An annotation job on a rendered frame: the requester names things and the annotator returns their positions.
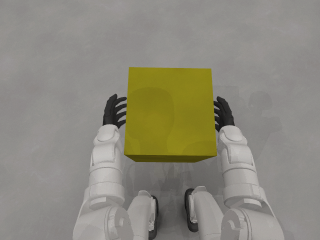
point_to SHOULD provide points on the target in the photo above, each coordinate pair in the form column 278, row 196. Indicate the robot left hand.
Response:
column 110, row 116

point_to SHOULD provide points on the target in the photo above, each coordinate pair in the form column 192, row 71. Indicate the robot left forearm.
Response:
column 105, row 172

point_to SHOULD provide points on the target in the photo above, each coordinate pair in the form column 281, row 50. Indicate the robot right upper arm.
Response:
column 245, row 224

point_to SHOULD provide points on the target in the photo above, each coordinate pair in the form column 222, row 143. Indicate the robot left upper arm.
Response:
column 108, row 223

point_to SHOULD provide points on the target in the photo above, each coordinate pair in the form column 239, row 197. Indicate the robot left thigh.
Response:
column 141, row 211

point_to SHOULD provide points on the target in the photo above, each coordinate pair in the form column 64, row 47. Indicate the carton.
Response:
column 170, row 115

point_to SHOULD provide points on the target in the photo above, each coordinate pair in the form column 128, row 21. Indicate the robot right forearm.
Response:
column 241, row 185

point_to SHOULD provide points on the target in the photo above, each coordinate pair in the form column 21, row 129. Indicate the robot right hand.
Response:
column 224, row 112

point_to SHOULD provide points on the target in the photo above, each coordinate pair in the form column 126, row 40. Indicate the left robot foot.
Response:
column 152, row 233

